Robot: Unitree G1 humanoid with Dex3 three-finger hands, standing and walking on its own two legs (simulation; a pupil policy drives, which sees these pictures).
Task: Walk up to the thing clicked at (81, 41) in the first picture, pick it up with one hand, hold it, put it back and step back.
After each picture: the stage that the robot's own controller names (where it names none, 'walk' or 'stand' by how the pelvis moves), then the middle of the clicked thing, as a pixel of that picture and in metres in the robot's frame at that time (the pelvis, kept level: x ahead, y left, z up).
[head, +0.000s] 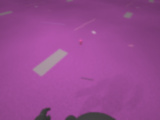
stand; (80, 42) +1.80 +0.32 -0.72
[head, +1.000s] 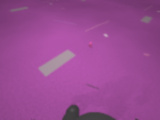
walk; (90, 44) +1.69 +0.16 -0.71
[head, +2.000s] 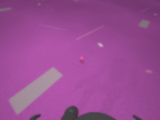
walk; (81, 59) +1.11 +0.21 -0.69
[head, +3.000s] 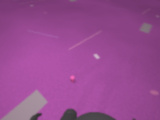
walk; (72, 79) +0.66 +0.24 -0.70
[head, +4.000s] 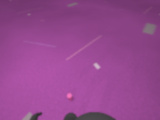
walk; (69, 96) +0.41 +0.25 -0.70
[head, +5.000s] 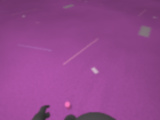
stand; (67, 105) +0.30 +0.25 -0.72
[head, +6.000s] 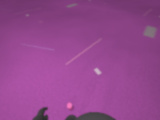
stand; (69, 106) +0.28 +0.23 -0.72
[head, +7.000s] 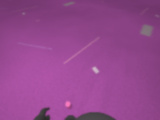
stand; (68, 105) +0.29 +0.24 -0.72
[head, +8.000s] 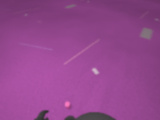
stand; (67, 105) +0.31 +0.24 -0.72
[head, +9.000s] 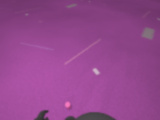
stand; (68, 105) +0.30 +0.24 -0.73
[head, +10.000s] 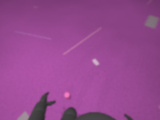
go down; (67, 95) +0.32 +0.24 -0.70
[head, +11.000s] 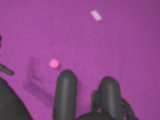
go down; (54, 65) +0.37 +0.29 -0.28
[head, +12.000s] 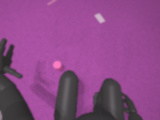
close in; (58, 66) +0.37 +0.29 -0.29
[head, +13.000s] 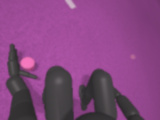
close in; (28, 64) +0.34 +0.32 -0.21
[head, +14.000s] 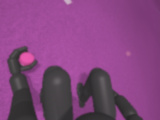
close; (26, 61) +0.35 +0.32 -0.21
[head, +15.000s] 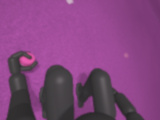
lift; (26, 61) +0.34 +0.31 -0.22
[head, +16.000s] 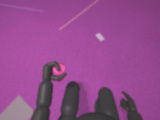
lift; (59, 73) +0.32 +0.22 -0.02
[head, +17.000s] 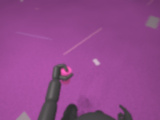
hold; (66, 75) +0.33 +0.18 -0.01
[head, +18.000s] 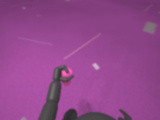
hold; (66, 77) +0.32 +0.18 +0.00
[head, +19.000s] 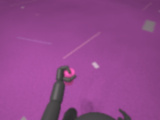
crouch; (69, 77) +0.33 +0.16 +0.00
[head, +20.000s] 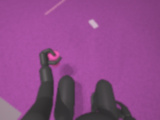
crouch; (54, 59) +0.42 +0.25 -0.10
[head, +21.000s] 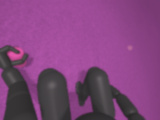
lower; (18, 58) +0.38 +0.33 -0.21
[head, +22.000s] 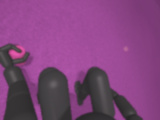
lower; (18, 56) +0.38 +0.33 -0.22
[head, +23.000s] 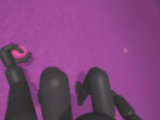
lower; (20, 55) +0.38 +0.33 -0.22
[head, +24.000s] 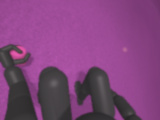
lower; (19, 56) +0.38 +0.33 -0.22
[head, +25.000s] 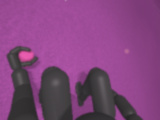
open; (26, 58) +0.37 +0.31 -0.22
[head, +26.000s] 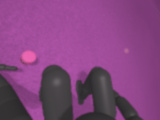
withdraw; (27, 58) +0.36 +0.30 -0.22
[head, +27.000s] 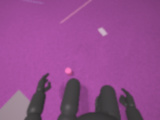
walk; (68, 71) +0.40 +0.25 -0.43
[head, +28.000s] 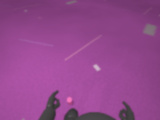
stand; (69, 101) +0.34 +0.21 -0.66
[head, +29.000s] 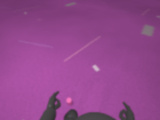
stand; (69, 101) +0.35 +0.22 -0.67
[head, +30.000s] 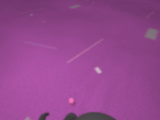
stand; (71, 101) +0.36 +0.22 -0.71
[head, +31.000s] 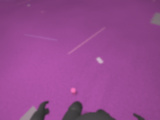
walk; (73, 91) +0.40 +0.23 -0.69
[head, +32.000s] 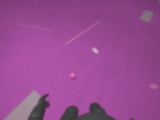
walk; (72, 76) +0.59 +0.22 -0.70
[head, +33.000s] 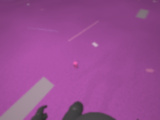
walk; (75, 64) +0.89 +0.31 -0.70
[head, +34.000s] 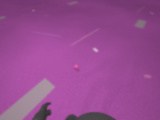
stand; (76, 68) +0.94 +0.26 -0.71
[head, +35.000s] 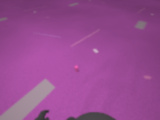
stand; (76, 68) +0.95 +0.27 -0.73
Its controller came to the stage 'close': yes
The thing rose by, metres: 0.71
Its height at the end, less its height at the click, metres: +0.00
